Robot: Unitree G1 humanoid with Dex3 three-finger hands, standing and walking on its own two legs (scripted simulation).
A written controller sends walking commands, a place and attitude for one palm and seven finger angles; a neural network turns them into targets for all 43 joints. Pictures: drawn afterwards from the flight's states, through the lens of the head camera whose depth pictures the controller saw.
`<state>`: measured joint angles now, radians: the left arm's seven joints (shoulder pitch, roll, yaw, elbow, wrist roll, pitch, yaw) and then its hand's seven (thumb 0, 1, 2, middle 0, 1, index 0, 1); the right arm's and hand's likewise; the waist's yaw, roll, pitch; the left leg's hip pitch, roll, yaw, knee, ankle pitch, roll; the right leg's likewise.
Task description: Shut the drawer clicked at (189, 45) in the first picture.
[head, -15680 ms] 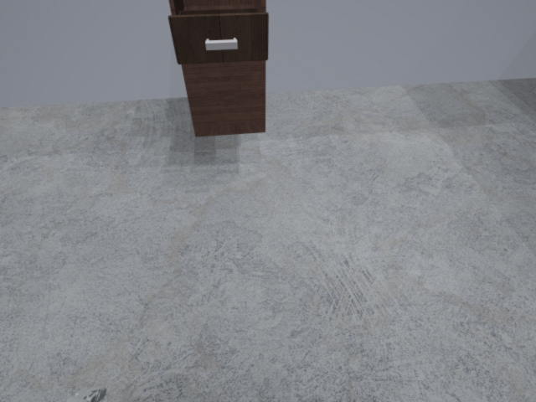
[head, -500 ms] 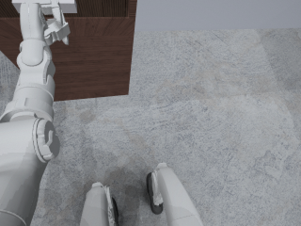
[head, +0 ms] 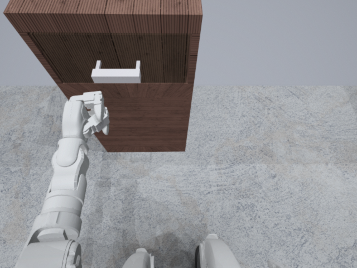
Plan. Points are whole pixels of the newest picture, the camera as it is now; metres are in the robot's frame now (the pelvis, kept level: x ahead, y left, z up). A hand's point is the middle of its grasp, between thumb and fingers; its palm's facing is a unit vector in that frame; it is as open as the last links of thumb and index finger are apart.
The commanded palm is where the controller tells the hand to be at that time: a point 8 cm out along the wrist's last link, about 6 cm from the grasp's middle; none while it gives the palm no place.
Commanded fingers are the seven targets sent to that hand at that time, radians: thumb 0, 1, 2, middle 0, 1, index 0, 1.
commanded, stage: draw the hand back to the body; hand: left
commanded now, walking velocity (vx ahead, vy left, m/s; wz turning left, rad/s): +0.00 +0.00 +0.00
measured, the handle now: (117, 69) +0.61 +0.15 -0.02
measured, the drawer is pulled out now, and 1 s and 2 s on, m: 0.00 0.00 0.00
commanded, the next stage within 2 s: step back with the hand held close in 1.08 s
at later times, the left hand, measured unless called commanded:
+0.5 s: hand (36, 168) +0.29 +0.20 +0.14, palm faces +0.20 -0.93 -0.29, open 3.3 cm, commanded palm +0.24 +0.25 +0.16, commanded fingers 0.00 0.90 0.90 -1.40 -1.60 -1.40 -1.60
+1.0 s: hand out of the picture +0.17 +0.26 +0.24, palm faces +0.46 -0.78 -0.43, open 3.3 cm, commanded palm +0.13 +0.29 +0.24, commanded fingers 0.00 0.90 0.90 -1.40 -1.60 -1.40 -1.60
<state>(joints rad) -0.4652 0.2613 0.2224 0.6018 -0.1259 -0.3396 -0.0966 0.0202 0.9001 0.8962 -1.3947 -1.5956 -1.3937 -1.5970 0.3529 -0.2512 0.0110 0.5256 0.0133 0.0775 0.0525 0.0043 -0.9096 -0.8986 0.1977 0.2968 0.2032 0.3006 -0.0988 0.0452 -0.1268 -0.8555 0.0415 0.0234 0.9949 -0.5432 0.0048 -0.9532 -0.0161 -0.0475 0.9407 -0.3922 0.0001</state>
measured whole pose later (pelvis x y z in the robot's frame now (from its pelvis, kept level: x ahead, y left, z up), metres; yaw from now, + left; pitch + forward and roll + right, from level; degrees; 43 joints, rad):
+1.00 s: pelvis +0.01 +0.01 +0.07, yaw +2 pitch -5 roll -1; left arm 0.53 0.35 0.31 -0.49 -0.04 -0.09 0.10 0.02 0.89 0.90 -1.40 -1.60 -1.40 -1.60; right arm 0.23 -0.24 0.03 0.62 -0.01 -0.11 -0.07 0.01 -0.91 -0.90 0.20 0.30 0.21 0.30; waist 0.08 0.08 0.00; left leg -0.02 0.02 0.02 0.43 -0.33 0.01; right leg -0.12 -0.02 -0.06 0.42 -0.22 0.01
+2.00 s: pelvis -0.08 +0.01 +0.06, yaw +2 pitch +0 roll +0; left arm 0.60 0.39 0.37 -0.53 0.01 -0.28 0.15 0.01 0.89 0.90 -1.40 -1.59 -1.40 -1.60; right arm 0.23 -0.23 -0.02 0.56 0.00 -0.06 -0.08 0.01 -0.90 -0.90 0.20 0.30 0.21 0.30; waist -0.01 0.01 0.02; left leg -0.32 -0.01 0.02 0.56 -0.25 0.03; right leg -0.39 -0.03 -0.02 0.48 -0.12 0.03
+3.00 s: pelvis -0.22 +0.03 +0.07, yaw +5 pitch +1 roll -5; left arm 0.60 0.43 0.39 -0.56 0.00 -0.27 0.13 0.02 0.89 0.90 -1.40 -1.59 -1.40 -1.60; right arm 0.26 -0.19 -0.03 0.61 -0.01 -0.11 -0.07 0.01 -0.91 -0.90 0.20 0.30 0.20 0.30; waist -0.03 0.01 0.00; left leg -0.44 0.03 -0.02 0.41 -0.10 0.06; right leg -0.34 0.12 0.02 0.87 -0.43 0.00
